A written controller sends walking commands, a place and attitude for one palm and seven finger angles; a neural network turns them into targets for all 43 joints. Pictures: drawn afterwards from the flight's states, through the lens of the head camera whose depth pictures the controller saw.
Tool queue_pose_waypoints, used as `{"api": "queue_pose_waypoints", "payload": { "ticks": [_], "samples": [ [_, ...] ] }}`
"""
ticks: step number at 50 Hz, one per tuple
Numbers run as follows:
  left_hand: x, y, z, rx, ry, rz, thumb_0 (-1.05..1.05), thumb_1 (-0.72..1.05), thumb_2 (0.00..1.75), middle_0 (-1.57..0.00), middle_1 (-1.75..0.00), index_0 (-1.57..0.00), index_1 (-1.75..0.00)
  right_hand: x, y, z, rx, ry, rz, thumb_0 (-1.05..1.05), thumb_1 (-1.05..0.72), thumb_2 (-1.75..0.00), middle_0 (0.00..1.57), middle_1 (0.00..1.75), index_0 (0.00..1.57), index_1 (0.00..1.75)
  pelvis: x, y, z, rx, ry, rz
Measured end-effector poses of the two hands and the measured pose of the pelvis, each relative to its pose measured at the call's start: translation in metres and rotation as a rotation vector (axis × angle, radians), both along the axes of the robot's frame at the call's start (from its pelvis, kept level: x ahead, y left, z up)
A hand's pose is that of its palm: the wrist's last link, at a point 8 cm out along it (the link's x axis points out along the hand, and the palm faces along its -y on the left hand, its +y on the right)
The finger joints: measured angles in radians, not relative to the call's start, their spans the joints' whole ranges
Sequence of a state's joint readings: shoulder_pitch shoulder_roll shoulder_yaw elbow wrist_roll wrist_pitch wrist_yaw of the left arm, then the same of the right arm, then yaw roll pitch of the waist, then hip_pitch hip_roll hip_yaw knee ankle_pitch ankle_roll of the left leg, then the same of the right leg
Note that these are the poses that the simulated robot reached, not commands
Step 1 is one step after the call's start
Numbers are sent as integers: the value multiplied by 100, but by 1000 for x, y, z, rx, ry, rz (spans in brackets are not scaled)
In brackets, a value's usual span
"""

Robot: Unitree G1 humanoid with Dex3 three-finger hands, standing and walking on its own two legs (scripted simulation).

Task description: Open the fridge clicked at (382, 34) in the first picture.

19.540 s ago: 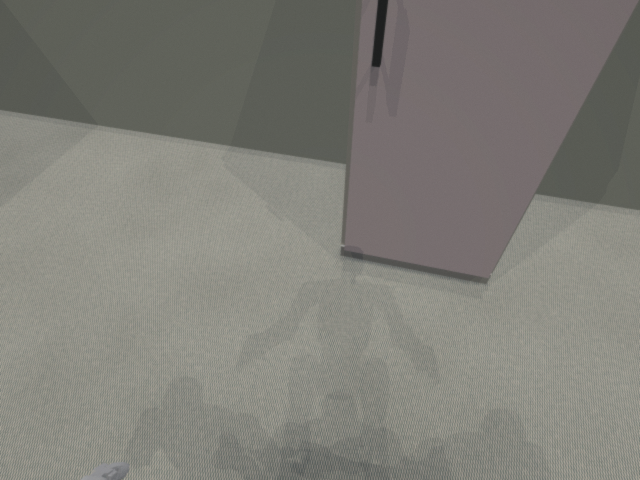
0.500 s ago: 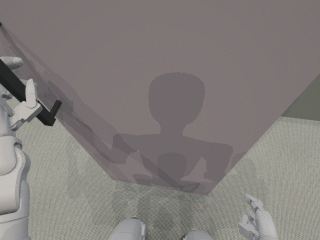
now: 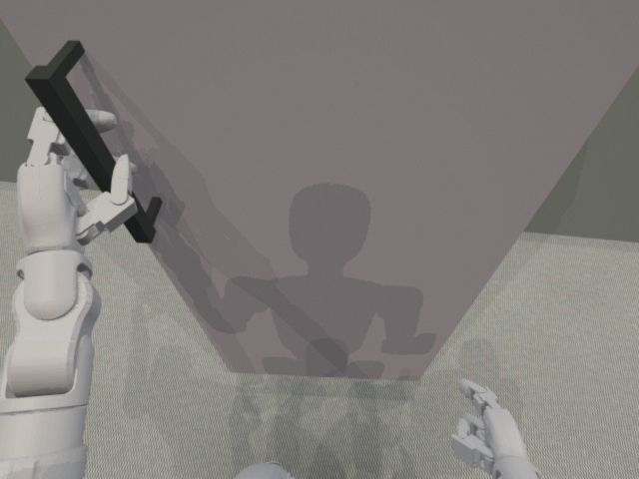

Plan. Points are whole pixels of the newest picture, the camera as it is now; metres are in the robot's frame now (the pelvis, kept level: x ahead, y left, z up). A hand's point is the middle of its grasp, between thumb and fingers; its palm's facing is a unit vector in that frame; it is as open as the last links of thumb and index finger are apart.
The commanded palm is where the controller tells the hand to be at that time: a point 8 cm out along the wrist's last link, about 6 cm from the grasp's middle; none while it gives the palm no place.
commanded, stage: walk backward, drawing the door open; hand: left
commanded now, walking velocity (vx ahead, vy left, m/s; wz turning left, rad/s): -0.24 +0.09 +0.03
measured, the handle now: (113, 158) +0.40 +0.23 +0.19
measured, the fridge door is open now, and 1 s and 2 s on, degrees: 5 45 73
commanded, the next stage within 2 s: stop walking and hold the door back in 1.96 s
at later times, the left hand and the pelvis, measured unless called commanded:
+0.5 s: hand (101, 384) +0.17 +0.16 +0.19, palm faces +0.10 -0.98 -0.17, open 6.7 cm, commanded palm +0.14 +0.21 +0.19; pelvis -0.10 +0.03 +0.00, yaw +10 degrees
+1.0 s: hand out of the picture +0.04 +0.06 +0.18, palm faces +0.26 -0.96 -0.13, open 7.0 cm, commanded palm +0.00 +0.10 +0.19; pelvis -0.15 -0.09 -0.01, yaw +32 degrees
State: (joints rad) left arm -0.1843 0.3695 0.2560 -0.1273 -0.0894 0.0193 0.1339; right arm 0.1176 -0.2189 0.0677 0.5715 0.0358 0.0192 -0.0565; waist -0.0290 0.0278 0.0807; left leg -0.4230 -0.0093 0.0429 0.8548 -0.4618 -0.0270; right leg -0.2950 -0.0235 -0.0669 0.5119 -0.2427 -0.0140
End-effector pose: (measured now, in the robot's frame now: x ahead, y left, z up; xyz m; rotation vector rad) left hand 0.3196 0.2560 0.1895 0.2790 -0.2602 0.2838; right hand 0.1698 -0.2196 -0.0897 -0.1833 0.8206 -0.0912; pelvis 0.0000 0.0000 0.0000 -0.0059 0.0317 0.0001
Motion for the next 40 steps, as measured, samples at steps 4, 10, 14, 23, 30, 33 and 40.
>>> {"api": "queue_pose_waypoints", "payload": {
  "ticks": [4,10,14,23,30,33,40],
  "samples": [
    [-19,0,0,-21,-12,-29,-4,66,79,-46,-140,-24,-131,-19,5,3,-50,26,-27,1,-90,-90,20,30,20,30,-15,15,2,30,-15,13],
    [-58,1,-6,-73,-94,-176,-4,63,77,-46,-140,-24,-133,-38,20,3,-131,-35,-74,1,-90,-90,20,30,20,30,-30,53,-15,-1,-30,47],
    [-86,-4,-6,-99,-107,-238,-3,62,76,-46,-140,-26,-135,-52,50,3,-82,-3,-11,1,-90,-90,19,30,20,30,-47,56,-8,-6,-48,78],
    [-155,-31,0,-59,-54,-239,-1,62,76,-46,-140,-26,-134,-52,103,-5,110,-57,184,1,-90,-90,20,30,20,30,-88,37,-3,-7,-39,146],
    [-208,-61,0,-99,-33,-239,0,64,76,-46,-140,-26,-134,-53,96,4,82,-83,256,1,-90,-90,20,30,20,30,-113,20,1,15,-32,277],
    [-229,-74,-1,-131,-44,-261,1,64,75,-46,-140,-27,-133,-54,88,10,21,-93,300,1,-90,-90,20,30,20,30,-120,16,2,32,-24,339],
    [-268,-99,-6,-90,-96,-292,-2,65,72,-44,-140,-19,-119,-55,79,11,-12,-126,405,1,-90,-90,20,30,20,30,-143,-6,-9,30,-27,456]
  ]
}}
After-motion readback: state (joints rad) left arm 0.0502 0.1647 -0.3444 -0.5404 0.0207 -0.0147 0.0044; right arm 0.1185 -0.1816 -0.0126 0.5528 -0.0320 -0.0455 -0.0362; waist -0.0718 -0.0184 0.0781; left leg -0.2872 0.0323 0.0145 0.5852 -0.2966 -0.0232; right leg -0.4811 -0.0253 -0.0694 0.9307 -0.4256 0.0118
